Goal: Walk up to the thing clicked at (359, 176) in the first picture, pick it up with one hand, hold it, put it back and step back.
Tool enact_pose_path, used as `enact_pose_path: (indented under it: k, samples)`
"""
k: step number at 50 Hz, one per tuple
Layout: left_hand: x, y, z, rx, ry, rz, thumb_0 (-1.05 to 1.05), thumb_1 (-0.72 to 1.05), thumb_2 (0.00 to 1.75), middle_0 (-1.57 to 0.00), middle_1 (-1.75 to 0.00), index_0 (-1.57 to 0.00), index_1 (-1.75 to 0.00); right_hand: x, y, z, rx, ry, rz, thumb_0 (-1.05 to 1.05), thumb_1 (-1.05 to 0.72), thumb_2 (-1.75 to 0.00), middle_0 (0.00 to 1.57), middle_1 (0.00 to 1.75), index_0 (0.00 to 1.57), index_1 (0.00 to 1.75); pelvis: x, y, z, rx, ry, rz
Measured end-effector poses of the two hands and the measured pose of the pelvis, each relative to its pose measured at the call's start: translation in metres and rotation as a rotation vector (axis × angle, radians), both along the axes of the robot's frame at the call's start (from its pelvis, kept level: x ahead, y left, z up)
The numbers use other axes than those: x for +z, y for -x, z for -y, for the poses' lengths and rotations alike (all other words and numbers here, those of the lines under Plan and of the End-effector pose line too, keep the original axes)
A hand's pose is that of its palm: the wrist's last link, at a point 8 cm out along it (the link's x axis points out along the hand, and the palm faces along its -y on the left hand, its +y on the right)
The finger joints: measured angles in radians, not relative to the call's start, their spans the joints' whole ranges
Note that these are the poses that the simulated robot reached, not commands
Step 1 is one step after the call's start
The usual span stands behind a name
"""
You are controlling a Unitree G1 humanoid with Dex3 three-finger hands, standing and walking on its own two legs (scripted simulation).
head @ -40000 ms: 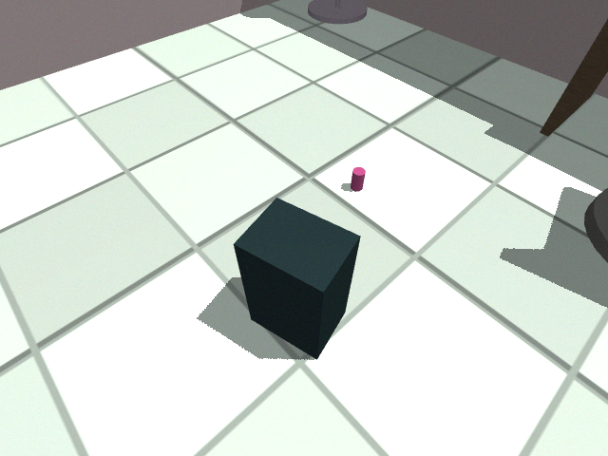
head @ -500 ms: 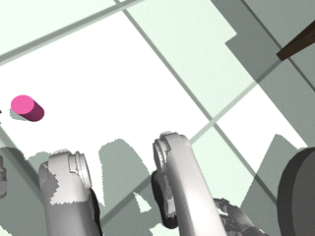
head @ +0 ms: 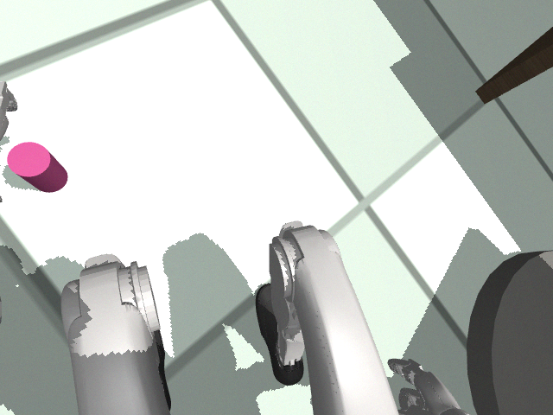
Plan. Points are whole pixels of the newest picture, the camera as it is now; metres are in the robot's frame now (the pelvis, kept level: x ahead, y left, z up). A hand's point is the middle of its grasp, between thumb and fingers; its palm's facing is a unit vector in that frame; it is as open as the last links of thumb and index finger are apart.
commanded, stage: withdraw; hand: left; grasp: from above
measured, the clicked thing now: (40, 169) +0.50 +0.30 -0.29
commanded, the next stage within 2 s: home in 0.04 s
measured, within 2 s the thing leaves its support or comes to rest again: neither
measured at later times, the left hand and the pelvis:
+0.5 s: hand out of the picture +0.45 +0.30 -0.04, palm faces -0.36 -0.29 -0.89, open 11.2 cm; pelvis +0.02 +0.00 +0.07, yaw +2 degrees
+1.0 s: hand out of the picture +0.28 +0.24 +0.16, palm faces -0.02 -0.89 -0.46, open 7.4 cm; pelvis +0.04 +0.00 +0.26, yaw +8 degrees
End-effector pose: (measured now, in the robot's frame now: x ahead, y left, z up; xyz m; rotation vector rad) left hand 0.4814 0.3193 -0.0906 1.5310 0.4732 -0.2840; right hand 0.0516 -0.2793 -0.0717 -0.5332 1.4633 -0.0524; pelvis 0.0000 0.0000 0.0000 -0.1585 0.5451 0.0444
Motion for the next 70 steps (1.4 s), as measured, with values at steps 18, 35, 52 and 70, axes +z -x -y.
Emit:
enact_pose_path:
  k: [18, 35, 52, 70]
  samples:
    - [0.053, -0.015, 0.0, 0.121, 0.009, 0.032, 0.0, -0.25, 0.89, -0.2, -0.74, -0.19, -0.75, -0.004, -0.009, -0.036, -0.111, -0.147, 0.021, 0.0, -0.9, -0.9, 0.2, 0.3, 0.2, 0.3, 0.028, -0.016, -0.004, 0.003, -0.009, -0.077]
    - [0.182, 0.127, 0.007, 0.43, 0.463, 0.055, 0.0, 0.73, 0.87, -0.21, -0.32, -0.21, -0.33, 0.112, -0.134, -0.03, -0.007, -0.154, 0.355, 0.01, -0.91, -0.9, 0.2, 0.3, 0.2, 0.3, 0.145, -0.02, -0.001, 0.047, -0.047, -0.013]
    - [0.307, 0.225, 0.039, 0.851, 0.877, 0.03, 0.01, 0.89, 0.9, -0.21, -0.3, -0.21, -0.3, 0.27, -0.208, -0.076, 0.046, -0.235, 0.701, 0.01, -0.91, -0.9, 0.2, 0.3, 0.2, 0.3, 0.273, -0.046, -0.002, 0.099, -0.087, 0.161]
    - [0.434, 0.267, 0.059, 1.062, 1.102, 0.043, 0.01, 0.9, 0.9, -0.2, -0.3, -0.2, -0.3, 0.367, -0.207, -0.074, -0.029, -0.189, 0.802, 0.01, -0.9, -0.9, 0.2, 0.3, 0.2, 0.3, 0.366, -0.097, -0.01, 0.12, -0.124, 0.319]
